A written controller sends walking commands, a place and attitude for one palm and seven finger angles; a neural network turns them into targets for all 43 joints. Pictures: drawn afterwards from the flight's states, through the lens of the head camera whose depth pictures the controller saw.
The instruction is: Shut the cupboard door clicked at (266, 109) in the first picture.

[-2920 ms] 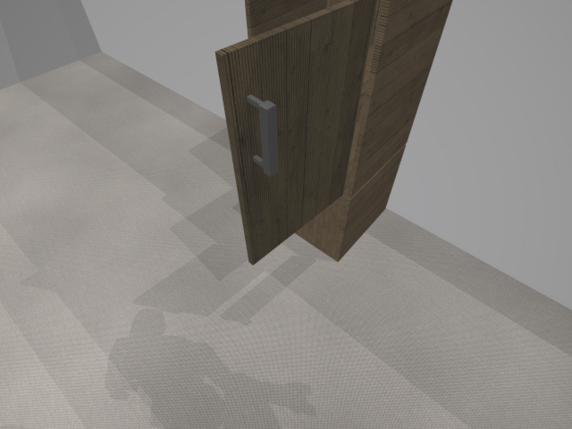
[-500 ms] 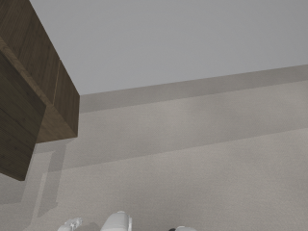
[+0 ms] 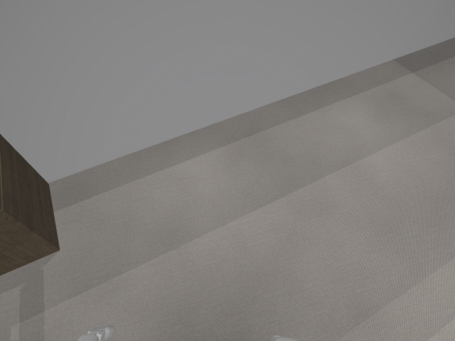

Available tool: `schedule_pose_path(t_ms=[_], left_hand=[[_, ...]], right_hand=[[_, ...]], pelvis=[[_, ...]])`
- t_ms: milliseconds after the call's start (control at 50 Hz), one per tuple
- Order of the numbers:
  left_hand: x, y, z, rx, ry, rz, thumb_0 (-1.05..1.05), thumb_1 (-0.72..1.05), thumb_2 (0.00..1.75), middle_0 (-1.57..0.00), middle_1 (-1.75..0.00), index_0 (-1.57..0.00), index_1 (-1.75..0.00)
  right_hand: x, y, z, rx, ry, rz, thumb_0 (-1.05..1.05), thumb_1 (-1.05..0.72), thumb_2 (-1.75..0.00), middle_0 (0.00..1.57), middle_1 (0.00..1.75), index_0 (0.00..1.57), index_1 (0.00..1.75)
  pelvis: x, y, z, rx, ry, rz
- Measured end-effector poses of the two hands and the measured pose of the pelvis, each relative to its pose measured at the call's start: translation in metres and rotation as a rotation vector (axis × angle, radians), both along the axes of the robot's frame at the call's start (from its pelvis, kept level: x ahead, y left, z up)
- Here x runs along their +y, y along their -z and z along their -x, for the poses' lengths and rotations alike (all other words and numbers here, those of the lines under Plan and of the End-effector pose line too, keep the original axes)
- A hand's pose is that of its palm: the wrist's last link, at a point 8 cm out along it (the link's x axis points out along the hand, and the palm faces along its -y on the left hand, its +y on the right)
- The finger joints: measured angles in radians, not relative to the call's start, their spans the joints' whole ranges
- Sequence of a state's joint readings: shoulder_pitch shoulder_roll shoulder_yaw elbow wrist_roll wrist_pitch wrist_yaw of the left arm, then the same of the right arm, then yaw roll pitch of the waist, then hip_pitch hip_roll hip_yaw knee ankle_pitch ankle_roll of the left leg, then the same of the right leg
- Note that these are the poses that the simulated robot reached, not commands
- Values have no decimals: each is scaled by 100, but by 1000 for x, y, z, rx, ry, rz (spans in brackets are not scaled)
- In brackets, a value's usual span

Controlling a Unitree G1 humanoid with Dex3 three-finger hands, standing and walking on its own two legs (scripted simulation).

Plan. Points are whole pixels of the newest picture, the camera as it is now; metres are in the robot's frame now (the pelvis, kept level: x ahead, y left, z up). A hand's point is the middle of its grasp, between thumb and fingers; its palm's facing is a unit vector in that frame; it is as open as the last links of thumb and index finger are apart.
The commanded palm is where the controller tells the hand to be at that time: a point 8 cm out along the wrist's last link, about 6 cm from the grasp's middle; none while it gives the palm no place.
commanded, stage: walk around to get in front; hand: left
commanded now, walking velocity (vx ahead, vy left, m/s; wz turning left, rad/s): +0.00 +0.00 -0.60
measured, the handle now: out of the picture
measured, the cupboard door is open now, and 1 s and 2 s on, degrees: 85 85 85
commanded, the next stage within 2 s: none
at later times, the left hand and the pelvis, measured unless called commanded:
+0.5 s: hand (144, 331) +0.15 +0.18 -0.18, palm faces -0.24 -0.95 -0.19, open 7.4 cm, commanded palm none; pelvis +0.03 +0.00 +0.00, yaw -16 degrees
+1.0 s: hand (197, 292) +0.23 +0.08 -0.16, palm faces -0.55 -0.80 -0.25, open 7.4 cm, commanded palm none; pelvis +0.05 -0.05 +0.00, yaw -34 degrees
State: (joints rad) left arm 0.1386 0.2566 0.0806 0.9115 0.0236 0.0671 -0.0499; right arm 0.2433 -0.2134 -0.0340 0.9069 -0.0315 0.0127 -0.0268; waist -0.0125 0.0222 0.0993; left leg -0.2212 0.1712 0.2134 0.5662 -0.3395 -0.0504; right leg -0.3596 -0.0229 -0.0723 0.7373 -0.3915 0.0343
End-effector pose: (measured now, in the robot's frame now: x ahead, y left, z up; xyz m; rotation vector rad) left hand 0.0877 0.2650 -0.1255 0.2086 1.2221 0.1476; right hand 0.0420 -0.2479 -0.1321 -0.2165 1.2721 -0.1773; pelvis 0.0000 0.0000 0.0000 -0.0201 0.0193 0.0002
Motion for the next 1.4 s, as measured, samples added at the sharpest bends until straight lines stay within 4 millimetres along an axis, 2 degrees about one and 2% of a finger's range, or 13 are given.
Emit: schedule_pose_path(t_ms=[80, 180, 300, 440, 620, 720, 780, 860, 1040, 1120, 1180, 1280, 1400], left_hand=[[-21, 0, -23, -47, 68, -40, 1, 91, 89, -20, -30, -20, -30], [-40, -8, -28, -22, 104, -43, 1, 91, 89, -20, -30, -20, -30], [-50, -2, -33, 28, 162, -8, 1, 91, 89, -20, -30, -20, -30], [-38, 22, -55, 50, 196, 36, 1, 90, 89, -20, -30, -20, -30], [-47, 8, -104, 35, 314, 37, 1, 91, 89, -20, -30, -20, -30], [-79, 3, -133, 14, 425, 13, 1, 91, 89, -19, -30, -19, -30], [-103, 5, -151, -34, 492, -11, 1, 91, 89, -20, -30, -20, -30], [-125, -1, -157, -49, 529, -32, 1, 91, 89, -20, -30, -20, -30], [-144, 2, -163, 34, 604, -3, 1, 91, 89, -20, -30, -20, -30], [-143, 16, -179, 56, 616, 32, 1, 90, 89, -20, -30, -20, -30], [-147, 25, -198, 85, 647, 40, 1, 91, 89, -20, -30, -20, -30], [-184, 14, -245, 69, 741, 64, 1, 91, 89, -20, -30, -20, -30], [-264, 5, -300, 18, 877, 93, 1, 91, 89, -19, -30, -19, -30]], right_hand=[[-28, 21, 16, 41, 78, -7, 0, -91, -89, 20, 30, 21, 30], [-42, 9, 12, 29, 130, 1, 0, -91, -89, 20, 30, 20, 30], [-40, -7, -7, -56, 173, 9, 0, -91, -89, 20, 30, 20, 30], [-21, -13, -18, -123, 211, 56, 0, -91, -89, 20, 30, 20, 30], [-7, -22, 28, -40, 302, 51, 0, -91, -89, 20, 30, 21, 30], [-17, -7, 66, -2, 413, 18, 0, -91, -89, 20, 30, 21, 30], [-30, 12, 90, 21, 480, -3, 0, -91, -89, 20, 30, 21, 30], [-44, 17, 105, 65, 544, -3, 0, -91, -89, 20, 30, 21, 30], [-57, -9, 70, -55, 605, 27, 0, -91, -89, 20, 30, 20, 30], [-55, -16, 46, -113, 617, 61, 0, -91, -89, 20, 30, 20, 30], [-48, -17, 41, -138, 638, 94, 0, -91, -89, 20, 30, 20, 30], [-23, -27, 61, -54, 727, 65, 0, -91, -89, 20, 30, 21, 30], [13, -24, 100, 107, 887, -18, 0, -91, -89, 20, 30, 21, 30]], pelvis=[[-15, 12, -3, -6, 47, -19], [-21, 0, -4, -2, 102, -38], [-18, -6, -10, 11, 175, -49], [0, 5, -23, 24, 246, -16], [-3, -8, -31, 21, 355, 17], [-17, -3, -33, 15, 430, 11], [-34, 11, -34, 11, 468, -21], [-40, 9, -34, 4, 509, -20], [-46, -5, -54, 10, 620, -45], [-45, 1, -78, 11, 664, -30], [-46, 5, -94, 12, 709, -18], [-61, -8, -116, 17, 770, 3], [-92, -11, -139, 19, 858, 11]])
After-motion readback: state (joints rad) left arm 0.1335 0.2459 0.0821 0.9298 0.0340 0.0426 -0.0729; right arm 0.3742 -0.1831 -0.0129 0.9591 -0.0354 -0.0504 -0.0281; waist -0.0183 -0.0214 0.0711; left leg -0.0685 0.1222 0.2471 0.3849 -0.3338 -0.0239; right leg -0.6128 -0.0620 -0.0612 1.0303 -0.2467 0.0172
